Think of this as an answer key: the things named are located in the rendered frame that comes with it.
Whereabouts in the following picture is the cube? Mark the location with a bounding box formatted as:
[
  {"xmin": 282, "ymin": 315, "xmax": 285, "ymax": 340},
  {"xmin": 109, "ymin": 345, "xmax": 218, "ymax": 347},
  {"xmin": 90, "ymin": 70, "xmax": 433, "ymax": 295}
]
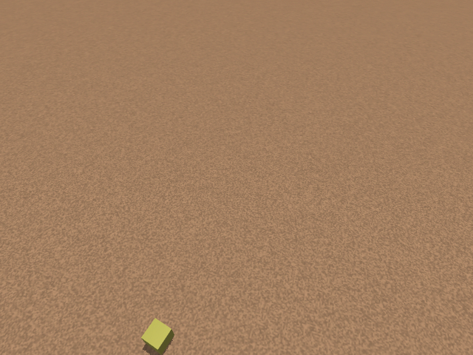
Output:
[{"xmin": 141, "ymin": 318, "xmax": 174, "ymax": 355}]

